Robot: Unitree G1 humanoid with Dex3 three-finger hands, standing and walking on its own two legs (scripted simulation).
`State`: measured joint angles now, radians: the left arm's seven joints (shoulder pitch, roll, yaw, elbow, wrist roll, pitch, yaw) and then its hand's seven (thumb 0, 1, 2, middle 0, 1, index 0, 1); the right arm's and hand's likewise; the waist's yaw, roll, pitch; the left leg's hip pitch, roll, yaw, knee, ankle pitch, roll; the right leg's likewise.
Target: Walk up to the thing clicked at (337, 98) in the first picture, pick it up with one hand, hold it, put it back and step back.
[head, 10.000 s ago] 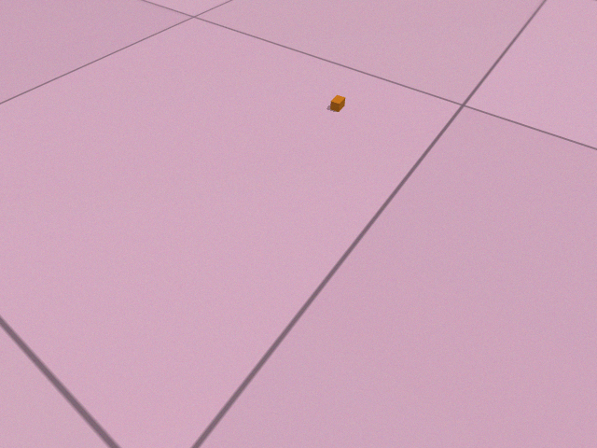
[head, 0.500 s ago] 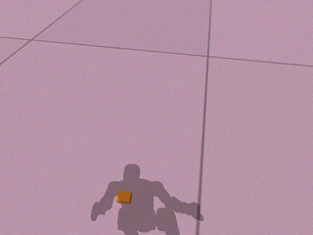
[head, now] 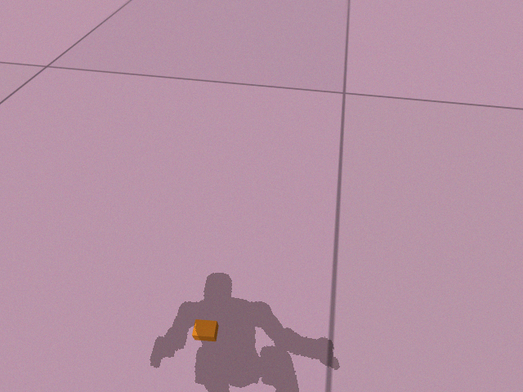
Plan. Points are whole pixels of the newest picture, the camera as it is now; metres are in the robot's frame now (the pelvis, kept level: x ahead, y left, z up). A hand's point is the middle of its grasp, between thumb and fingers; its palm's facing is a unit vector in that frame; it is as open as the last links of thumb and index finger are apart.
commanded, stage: stand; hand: left
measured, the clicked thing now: (205, 330) +0.45 +0.26 -0.76
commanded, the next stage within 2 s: walk up in 0.38 s
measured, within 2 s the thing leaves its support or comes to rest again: neither
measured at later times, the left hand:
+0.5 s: hand out of the picture +0.08 +0.26 -0.16, palm faces +0.01 -0.94 -0.35, open 7.4 cm
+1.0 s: hand out of the picture +0.12 +0.29 -0.16, palm faces +0.00 -0.94 -0.35, open 7.4 cm
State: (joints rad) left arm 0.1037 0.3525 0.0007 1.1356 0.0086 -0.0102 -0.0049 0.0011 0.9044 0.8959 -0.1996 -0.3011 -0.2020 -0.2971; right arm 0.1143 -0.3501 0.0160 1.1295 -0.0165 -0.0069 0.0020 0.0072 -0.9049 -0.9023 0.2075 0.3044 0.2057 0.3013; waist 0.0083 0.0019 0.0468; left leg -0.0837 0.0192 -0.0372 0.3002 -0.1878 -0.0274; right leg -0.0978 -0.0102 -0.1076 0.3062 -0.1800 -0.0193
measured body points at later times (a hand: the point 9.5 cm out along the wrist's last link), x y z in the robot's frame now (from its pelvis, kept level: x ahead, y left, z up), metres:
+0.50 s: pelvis +0.01 +0.00 +0.00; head +0.01 +0.00 +0.45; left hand +0.08 +0.31 -0.13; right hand +0.08 -0.30 -0.14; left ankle -0.01 +0.14 -0.75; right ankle -0.01 -0.10 -0.75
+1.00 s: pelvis +0.03 +0.03 -0.01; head +0.05 +0.04 +0.44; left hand +0.12 +0.34 -0.13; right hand +0.12 -0.27 -0.13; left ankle -0.01 +0.14 -0.75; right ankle -0.01 -0.10 -0.75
